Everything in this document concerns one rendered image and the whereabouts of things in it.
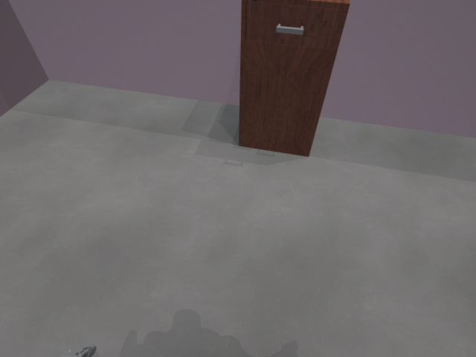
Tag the drawer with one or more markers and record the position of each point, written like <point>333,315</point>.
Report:
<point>320,24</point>

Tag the cabinet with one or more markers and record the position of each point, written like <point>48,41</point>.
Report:
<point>282,87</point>

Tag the handle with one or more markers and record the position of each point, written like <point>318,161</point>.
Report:
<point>281,29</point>

